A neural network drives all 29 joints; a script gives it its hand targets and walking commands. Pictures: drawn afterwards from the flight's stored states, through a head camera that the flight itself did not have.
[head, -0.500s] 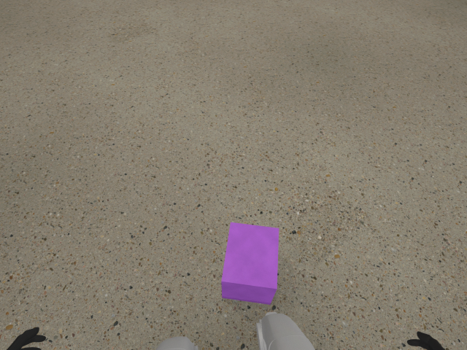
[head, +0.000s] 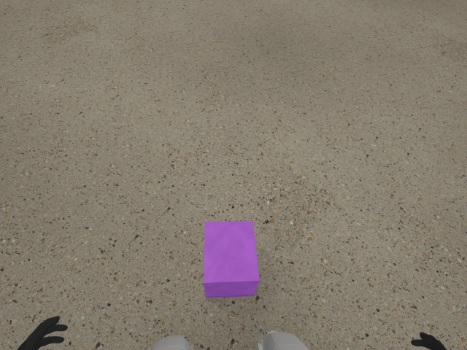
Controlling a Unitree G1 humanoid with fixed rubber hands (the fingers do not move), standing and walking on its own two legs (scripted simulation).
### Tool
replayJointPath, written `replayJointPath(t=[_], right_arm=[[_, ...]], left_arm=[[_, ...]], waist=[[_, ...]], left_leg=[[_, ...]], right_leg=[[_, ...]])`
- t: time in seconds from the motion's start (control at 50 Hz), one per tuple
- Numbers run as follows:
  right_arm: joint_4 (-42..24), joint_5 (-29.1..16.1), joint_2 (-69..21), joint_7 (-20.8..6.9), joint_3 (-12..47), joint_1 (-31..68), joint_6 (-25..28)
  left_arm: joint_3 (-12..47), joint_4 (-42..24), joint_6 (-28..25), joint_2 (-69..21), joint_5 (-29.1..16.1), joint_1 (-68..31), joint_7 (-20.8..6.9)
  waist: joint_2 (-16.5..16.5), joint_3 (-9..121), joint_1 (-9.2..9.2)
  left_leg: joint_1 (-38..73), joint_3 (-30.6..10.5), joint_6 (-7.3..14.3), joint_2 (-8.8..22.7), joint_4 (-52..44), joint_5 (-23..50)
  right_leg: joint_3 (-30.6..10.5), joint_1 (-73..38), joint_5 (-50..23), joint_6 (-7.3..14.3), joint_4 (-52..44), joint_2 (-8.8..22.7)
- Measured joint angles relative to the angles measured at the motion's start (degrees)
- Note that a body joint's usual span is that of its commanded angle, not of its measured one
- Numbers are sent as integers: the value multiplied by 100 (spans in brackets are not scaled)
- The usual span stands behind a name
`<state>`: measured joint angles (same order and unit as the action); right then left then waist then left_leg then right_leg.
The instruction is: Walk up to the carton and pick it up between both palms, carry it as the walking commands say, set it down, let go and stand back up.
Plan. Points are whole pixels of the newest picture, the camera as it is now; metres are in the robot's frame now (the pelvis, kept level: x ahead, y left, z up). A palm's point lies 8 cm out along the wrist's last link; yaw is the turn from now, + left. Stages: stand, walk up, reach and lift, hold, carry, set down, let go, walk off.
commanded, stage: walk up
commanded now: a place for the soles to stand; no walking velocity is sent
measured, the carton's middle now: (229, 259) +0.50 -0.01 -0.64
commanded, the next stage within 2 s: reach and lift in 1.76 s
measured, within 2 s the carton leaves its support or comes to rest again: neither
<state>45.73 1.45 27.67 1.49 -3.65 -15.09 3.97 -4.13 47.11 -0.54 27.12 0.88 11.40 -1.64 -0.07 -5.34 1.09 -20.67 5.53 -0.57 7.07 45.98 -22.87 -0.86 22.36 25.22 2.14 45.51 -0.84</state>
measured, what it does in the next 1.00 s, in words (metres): shifts its weight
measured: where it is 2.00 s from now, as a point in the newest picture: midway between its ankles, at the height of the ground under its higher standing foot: outside the picture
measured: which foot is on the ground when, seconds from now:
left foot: down 0.00-1.00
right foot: down 0.00-1.00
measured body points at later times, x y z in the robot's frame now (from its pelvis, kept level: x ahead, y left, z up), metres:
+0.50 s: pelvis +0.02 -0.01 +0.02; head +0.03 -0.01 +0.47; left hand +0.17 +0.30 -0.08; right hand +0.12 -0.35 -0.08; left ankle +0.02 +0.12 -0.71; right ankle +0.04 -0.14 -0.71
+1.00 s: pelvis +0.06 -0.01 +0.02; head +0.08 -0.01 +0.47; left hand +0.18 +0.31 -0.09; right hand +0.15 -0.36 -0.08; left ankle +0.05 +0.12 -0.70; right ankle +0.04 -0.14 -0.71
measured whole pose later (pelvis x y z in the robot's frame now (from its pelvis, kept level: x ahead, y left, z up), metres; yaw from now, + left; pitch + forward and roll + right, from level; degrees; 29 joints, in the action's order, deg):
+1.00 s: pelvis +0.06 -0.01 +0.02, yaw -2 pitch -2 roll +1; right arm 52.7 0.2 25.6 0.9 -2.4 -9.3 2.0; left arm -1.6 52.4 -1.2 24.7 1.3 8.7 -0.4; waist -0.8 -4.6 0.9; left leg -15.9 2.2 1.5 2.0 41.2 -28.2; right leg -2.6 13.4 20.3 0.5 35.4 -0.2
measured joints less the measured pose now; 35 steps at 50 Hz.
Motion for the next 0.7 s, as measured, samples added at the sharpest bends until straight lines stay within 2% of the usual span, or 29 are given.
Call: replayJointPath(t=[0.04,0.08,0.12,0.14,0.18,0.24,0.58,0.7], right_arm=[[2,-26,23,-28,2,12,-62],[75,-95,-9,-28,22,59,-116],[183,-120,-55,-28,47,93,-101],[236,-104,-75,-33,66,93,-73],[337,-68,-95,-49,109,84,-20],[502,-70,-144,-74,165,162,-27],[1052,-108,-248,-117,239,874,-106],[1086,-45,-223,-160,203,682,-101]], left_arm=[[-45,46,-46,55,52,28,14],[-16,106,-76,69,48,43,34],[61,179,-59,41,23,15,53],[96,216,-38,10,10,-14,53],[148,293,-18,-68,-11,-99,44],[199,425,-55,-151,-15,-230,38],[358,942,-18,-313,-52,-801,43],[306,878,-10,-262,18,-684,-22]], waist=[[32,16,0],[-19,52,2],[-100,91,-16],[-127,125,-26],[-122,189,-44],[-59,223,-34],[-69,292,-22],[-88,371,-36]], left_leg=[[-80,-28,-20,70,173,-119],[-87,-137,72,-100,200,-403],[48,-144,116,-281,-62,-70],[119,-113,68,-325,-204,117],[201,-75,-5,-343,-332,140],[316,-106,-51,-277,-466,121],[915,68,-103,-325,-1600,634],[968,54,-15,-322,-1497,463]], right_leg=[[20,-81,-621,-114,-311,-45],[-29,-6,-614,-179,-172,-13],[-123,-19,-524,-212,-137,72],[-164,-30,-505,-230,-146,108],[-199,-64,-511,-208,-201,120],[-161,-232,-618,-286,-450,62],[-291,-657,-1021,-250,-1315,70],[-271,-724,-869,-195,-1230,68]])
